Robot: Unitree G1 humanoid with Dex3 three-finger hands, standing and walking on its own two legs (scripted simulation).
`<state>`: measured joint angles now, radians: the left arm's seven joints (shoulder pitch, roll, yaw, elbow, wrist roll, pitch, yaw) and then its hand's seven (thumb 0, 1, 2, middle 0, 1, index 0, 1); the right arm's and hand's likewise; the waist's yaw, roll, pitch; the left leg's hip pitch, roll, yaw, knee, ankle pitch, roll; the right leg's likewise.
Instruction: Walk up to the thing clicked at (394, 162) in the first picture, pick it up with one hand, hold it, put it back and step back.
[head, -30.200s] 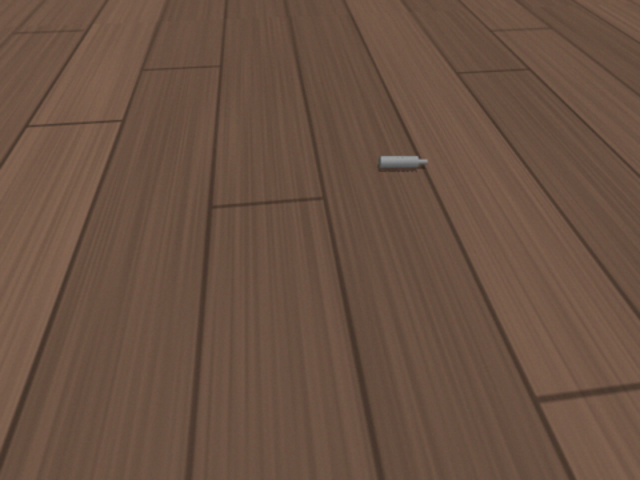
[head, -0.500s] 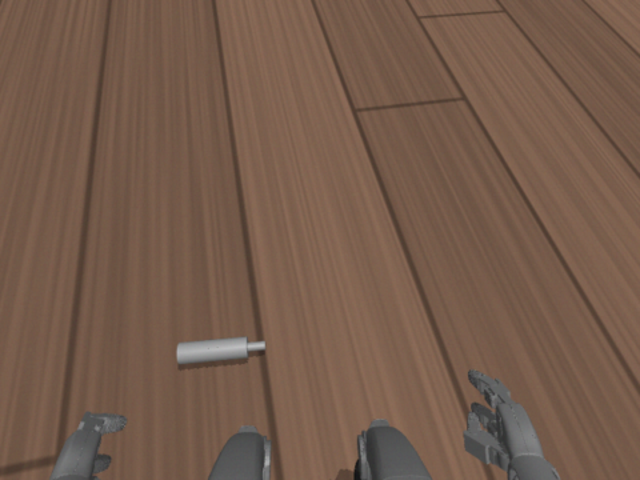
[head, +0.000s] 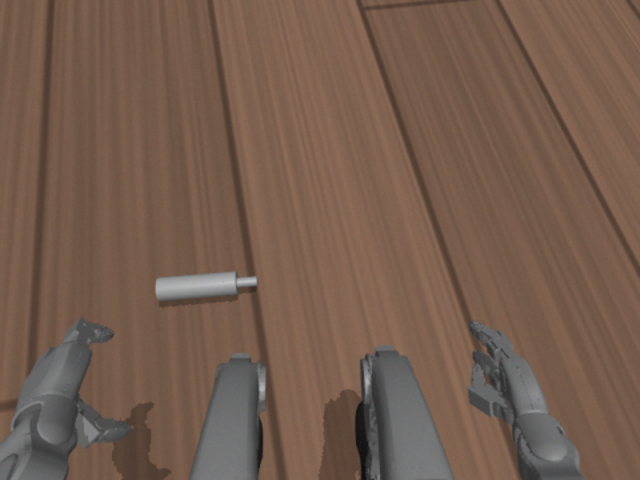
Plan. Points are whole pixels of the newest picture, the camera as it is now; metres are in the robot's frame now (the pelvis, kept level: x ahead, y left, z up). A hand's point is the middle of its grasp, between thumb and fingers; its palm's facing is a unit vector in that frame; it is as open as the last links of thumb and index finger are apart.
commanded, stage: rise first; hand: left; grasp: from above
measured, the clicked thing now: (208, 285) +0.47 +0.24 -0.54
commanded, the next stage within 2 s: none
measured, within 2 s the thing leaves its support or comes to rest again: neither
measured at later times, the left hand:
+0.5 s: hand (135, 328) +0.33 +0.31 -0.31, palm faces -0.47 -0.17 -0.86, open 14.2 cm
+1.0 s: hand (147, 305) +0.39 +0.32 -0.37, palm faces -0.46 -0.01 -0.89, open 14.1 cm
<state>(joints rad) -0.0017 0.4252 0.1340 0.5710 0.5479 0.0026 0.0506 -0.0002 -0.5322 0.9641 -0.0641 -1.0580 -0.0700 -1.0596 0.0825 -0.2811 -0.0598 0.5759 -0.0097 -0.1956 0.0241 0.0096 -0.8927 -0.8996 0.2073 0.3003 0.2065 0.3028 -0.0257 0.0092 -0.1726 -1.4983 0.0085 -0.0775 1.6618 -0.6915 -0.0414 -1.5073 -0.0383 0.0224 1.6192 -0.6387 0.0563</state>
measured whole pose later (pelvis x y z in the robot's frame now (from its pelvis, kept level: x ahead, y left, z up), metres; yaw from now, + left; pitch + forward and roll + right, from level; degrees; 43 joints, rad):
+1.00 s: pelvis -0.05 +0.03 -0.22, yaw -4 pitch +34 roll -9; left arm -0.85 0.75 0.12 1.38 1.34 -0.32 0.38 0.00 -0.51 1.00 -0.07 -1.02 -0.08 -1.02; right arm 0.13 -0.27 -0.01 0.75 -0.13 -0.02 0.15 0.00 -0.90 -0.90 0.21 0.30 0.21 0.30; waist -0.17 0.00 -0.09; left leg -2.27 -0.06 -0.13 2.37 -0.69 0.00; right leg -2.20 -0.02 0.04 2.25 -0.64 0.05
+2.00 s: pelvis -0.04 +0.02 -0.24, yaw -6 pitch +34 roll -10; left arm -0.92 0.82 0.18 1.50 1.35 -0.31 0.46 0.00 -0.55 1.05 -0.10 -1.01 -0.08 -1.03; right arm 0.11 -0.28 0.04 0.75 -0.19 -0.03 0.18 0.00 -0.91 -0.91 0.21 0.30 0.21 0.30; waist -0.23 -0.01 -0.04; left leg -2.33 -0.06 -0.17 2.45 -0.73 -0.02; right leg -2.26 -0.01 0.02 2.31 -0.66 0.08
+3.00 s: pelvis -0.05 +0.02 -0.24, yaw -6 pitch +34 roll -10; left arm -0.96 0.82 0.16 1.54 1.34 -0.30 0.44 0.00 -0.53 1.03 -0.11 -1.03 -0.10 -1.05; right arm 0.13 -0.30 0.05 0.75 -0.18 -0.06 0.20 0.00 -0.91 -0.90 0.21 0.30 0.20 0.30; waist -0.25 0.00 -0.04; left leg -2.33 -0.06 -0.17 2.46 -0.72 -0.02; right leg -2.26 -0.01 0.02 2.31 -0.65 0.08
